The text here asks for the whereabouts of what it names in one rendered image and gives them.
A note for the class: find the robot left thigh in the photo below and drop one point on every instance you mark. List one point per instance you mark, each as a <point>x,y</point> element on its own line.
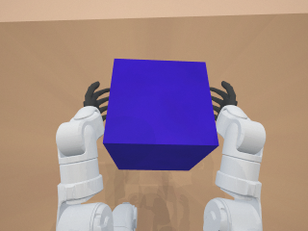
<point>125,217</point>

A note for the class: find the left robot upper arm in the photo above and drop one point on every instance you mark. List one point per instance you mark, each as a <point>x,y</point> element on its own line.
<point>96,216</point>

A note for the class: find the robot left hand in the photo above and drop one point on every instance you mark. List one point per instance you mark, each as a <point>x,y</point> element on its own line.
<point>91,98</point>

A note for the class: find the left robot forearm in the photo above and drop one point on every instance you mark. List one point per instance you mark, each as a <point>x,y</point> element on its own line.
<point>77,155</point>

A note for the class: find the right robot upper arm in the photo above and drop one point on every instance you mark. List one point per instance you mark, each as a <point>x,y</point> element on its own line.
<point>222,214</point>

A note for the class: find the right robot forearm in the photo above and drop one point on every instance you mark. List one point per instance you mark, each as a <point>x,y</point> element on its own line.
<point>242,151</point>

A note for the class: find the carton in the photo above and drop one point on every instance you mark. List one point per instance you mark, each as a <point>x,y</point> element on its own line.
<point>160,115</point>

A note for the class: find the robot right hand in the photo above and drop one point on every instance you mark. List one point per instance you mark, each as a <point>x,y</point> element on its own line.
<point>229,98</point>

